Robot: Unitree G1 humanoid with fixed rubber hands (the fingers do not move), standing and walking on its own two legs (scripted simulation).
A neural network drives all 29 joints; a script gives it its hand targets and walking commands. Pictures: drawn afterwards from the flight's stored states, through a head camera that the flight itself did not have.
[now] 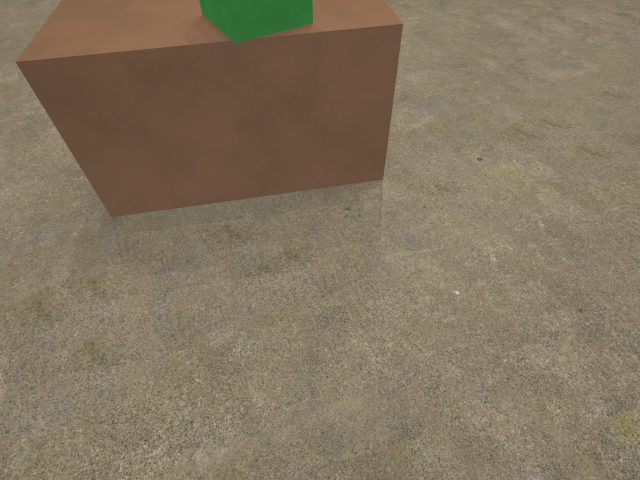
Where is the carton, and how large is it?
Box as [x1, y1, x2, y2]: [199, 0, 312, 42]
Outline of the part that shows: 199,0 202,13 235,42 312,22 311,0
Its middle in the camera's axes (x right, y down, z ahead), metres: -0.23 -0.87 +1.34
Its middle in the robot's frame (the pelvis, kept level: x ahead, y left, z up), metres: +1.60 +0.25 +0.04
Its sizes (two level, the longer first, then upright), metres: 0.313 0.297 0.197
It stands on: a pedestal, 0.70 m high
